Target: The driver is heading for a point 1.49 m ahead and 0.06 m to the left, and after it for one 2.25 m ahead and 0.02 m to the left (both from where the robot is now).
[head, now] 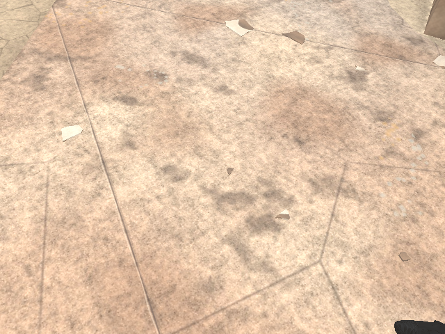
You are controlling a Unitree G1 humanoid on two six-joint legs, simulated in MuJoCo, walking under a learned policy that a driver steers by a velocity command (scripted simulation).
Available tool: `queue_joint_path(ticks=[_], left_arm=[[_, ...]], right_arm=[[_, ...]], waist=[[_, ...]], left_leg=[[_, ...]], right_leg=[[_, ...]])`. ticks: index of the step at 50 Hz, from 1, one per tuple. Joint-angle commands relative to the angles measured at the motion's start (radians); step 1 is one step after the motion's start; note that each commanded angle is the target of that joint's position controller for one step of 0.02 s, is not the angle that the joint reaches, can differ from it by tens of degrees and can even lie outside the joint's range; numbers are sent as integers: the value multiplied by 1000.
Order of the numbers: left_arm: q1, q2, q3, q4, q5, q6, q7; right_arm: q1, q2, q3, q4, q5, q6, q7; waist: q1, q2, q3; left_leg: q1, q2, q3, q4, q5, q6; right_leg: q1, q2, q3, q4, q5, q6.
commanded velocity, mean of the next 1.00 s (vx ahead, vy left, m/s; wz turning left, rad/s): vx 1.00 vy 0.00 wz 0.10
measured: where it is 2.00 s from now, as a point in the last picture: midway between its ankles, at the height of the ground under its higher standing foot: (222, 95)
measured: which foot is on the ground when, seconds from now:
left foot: up 0.00-0.00, down 0.02-0.52, up 0.54-0.92, down 0.94-1.00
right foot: down 0.00-0.02, up 0.04-0.48, down 0.50-0.94, up 0.96-1.00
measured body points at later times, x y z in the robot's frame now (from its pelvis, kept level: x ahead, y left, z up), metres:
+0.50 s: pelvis +0.45 +0.02 +0.01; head +0.47 +0.04 +0.46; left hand +0.63 +0.31 -0.04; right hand +0.54 -0.25 -0.10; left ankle +0.19 +0.04 -0.69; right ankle +0.65 -0.05 -0.70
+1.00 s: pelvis +0.88 +0.15 +0.02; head +0.91 +0.15 +0.47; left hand +0.83 +0.42 -0.11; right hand +1.17 -0.04 -0.02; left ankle +0.96 +0.30 -0.70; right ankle +0.69 -0.02 -0.62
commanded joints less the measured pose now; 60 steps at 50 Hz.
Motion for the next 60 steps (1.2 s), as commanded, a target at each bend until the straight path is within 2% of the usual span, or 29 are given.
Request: queue_joint_path(ticks=[1,2,3,4,5,6,9,13,15,20,23,25,26,27,28,30,32,34,38,43,46,47,48,49,50,52,53,55,60], left_arm=[[-201,242,51,-135,-24,-9,-1],[-160,19,-7,-177,-3,-52,-15],[-81,-4,-36,-261,-29,-106,-28],[-228,124,-15,-277,-43,-133,-34],[-284,121,-11,-302,-56,-135,-31],[-270,103,-15,-283,-32,-124,-21],[-195,108,0,-252,-4,-73,-18],[-397,27,-30,-311,26,-54,-12],[-459,-4,-39,-335,21,-61,-23],[-553,66,-8,-385,-19,-83,-45],[-389,136,30,-357,-32,-90,-45],[56,190,55,-274,-43,-65,-19],[169,257,65,-228,-7,-64,-27],[225,183,49,-193,-4,-71,-47],[138,116,33,-191,-10,-63,-39],[64,104,24,-187,8,-55,-47],[11,54,4,-187,13,-57,-52],[14,55,1,-176,-16,-54,-44],[43,109,19,-172,-30,-51,-8],[154,113,24,-138,-57,-28,3],[141,133,29,-140,-30,-2,-3],[90,94,13,-184,3,0,-6],[261,-73,-39,-222,-37,-21,-10],[220,3,-37,-218,-81,-20,2],[84,66,-19,-226,-77,-16,9],[-74,75,-9,-256,-29,-6,1],[-64,51,-6,-271,-36,7,-12],[-76,3,-14,-292,-55,41,-26],[-164,29,-24,-338,-27,47,-55]], right_arm=[[569,-277,-127,88,14,29,-26],[496,-318,-124,102,7,35,-31],[398,-251,-77,23,-40,-11,-22],[395,-164,-67,-4,-42,-35,-17],[378,-160,-64,12,-48,-60,-8],[319,-147,-58,7,-44,-77,-3],[194,-132,-47,-22,-40,-82,-34],[261,-71,-25,21,-30,-76,-82],[296,-76,-27,43,-30,-74,-82],[390,-83,-33,121,-18,-64,-74],[362,-127,-46,131,-46,-40,-82],[218,-136,-39,85,-80,-36,-71],[417,31,3,83,-51,-53,-62],[407,-7,18,92,-4,-68,-61],[253,-72,5,57,14,-79,-59],[50,-64,13,-1,-36,-114,-55],[77,-36,13,-5,-45,-117,-49],[85,-25,18,-11,-53,-114,-53],[-124,-7,41,-86,-65,-135,-36],[-219,-68,9,-116,-29,-141,-38],[9,-150,-42,-89,-18,-139,-59],[264,-195,-58,-53,-24,-128,-75],[366,-299,-75,-12,-50,-116,-62],[360,-217,-63,-2,-43,-111,-52],[306,-136,-47,0,-40,-104,-62],[231,-76,-29,37,-65,-90,-64],[186,-53,-22,50,-80,-91,-66],[131,-16,-18,73,-60,-95,-60],[44,-121,-44,82,-49,-108,-73]], waist=[[-366,-33,-189],[-209,403,-74],[-83,431,-306],[-150,196,-247],[-104,26,-123],[-54,-110,-90],[28,-82,-21],[-74,-23,62],[-127,19,61],[-182,73,78],[-71,138,-35],[188,155,-301],[76,-270,-492],[112,-408,-504],[119,-285,-289],[72,14,-92],[-18,-20,-57],[-53,-35,-12],[-7,-41,75],[25,-74,49],[-126,-115,-125],[-242,-71,-316],[-145,368,-560],[-166,399,-511],[-193,279,-302],[-154,47,-96],[-98,98,-60],[-50,114,-9],[-1,28,70]], left_leg=[[864,-119,-27,-54,-92,90],[956,-22,-343,-163,-71,202],[1067,170,-973,-447,-553,367],[989,183,-1020,-573,-655,280],[836,179,-995,-608,-633,243],[701,155,-923,-584,-567,214],[443,47,-691,-578,-390,194],[313,-45,-427,-597,-123,142],[279,-52,-377,-607,-138,102],[598,53,-432,-551,-31,86],[781,91,-411,-377,583,49],[511,43,-366,111,673,4],[103,-143,-324,557,-143,-76],[-44,-162,-355,649,-424,-73],[-149,-89,-310,670,-379,-52],[-98,-37,-259,539,-298,-42],[-8,5,-270,407,-260,-59],[-5,23,-253,284,-274,-100],[144,-13,-196,-89,33,-172],[360,-65,-224,-305,172,-187],[626,-62,-201,-294,-23,-127],[953,84,-327,-217,-180,-78],[1313,376,-898,-362,-548,98],[1262,383,-1084,-500,-815,97],[1128,333,-893,-515,-698,52],[827,248,-575,-517,-300,10],[722,231,-491,-538,-226,10],[615,224,-357,-586,-156,0],[503,178,-53,-693,-6,-32]], right_leg=[[-508,-174,83,750,1267,-119],[-889,91,147,1254,-12,-69],[-1129,128,440,1364,-79,-100],[-1131,59,500,1257,35,-155],[-1129,36,481,1143,95,-166],[-1050,-12,499,1044,143,-158],[-901,-65,509,836,199,-87],[-854,-69,398,461,533,-15],[-762,-41,354,310,725,-16],[-871,-23,365,112,675,-62],[-750,39,306,128,502,-123],[-163,-52,383,258,401,-188],[242,-297,924,167,-48,-365],[272,-326,1267,-74,-320,-370],[148,-306,1152,-100,-296,-340],[-182,-214,945,-121,32,-327],[-331,-142,847,-164,149,-339],[-413,-132,809,-197,201,-364],[-638,-71,676,-245,309,-329],[-558,-98,709,-180,318,-262],[-497,-51,671,202,716,-188],[-673,-13,627,528,623,-161],[-999,92,535,925,12,-119],[-1147,12,521,1079,16,-127],[-1229,-23,475,1109,85,-128],[-1164,-93,439,1025,168,-131],[-1109,-126,455,988,188,-130],[-1091,-168,449,945,159,-127],[-1044,-170,391,689,473,-112]])
Velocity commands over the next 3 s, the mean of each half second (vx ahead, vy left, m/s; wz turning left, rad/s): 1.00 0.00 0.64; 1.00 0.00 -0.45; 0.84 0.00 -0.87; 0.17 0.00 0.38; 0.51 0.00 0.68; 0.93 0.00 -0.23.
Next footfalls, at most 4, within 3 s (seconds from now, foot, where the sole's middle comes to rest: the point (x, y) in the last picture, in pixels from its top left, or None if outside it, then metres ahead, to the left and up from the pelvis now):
0.02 left None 0.22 0.05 -0.73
0.50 right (235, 267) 0.68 -0.03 -0.73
0.94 left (141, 181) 1.00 0.31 -0.73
1.36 right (229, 113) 1.39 0.00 -0.73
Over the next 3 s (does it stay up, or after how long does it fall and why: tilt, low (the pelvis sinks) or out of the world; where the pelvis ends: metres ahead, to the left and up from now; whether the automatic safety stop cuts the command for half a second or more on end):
stays up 2.02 0.17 0.04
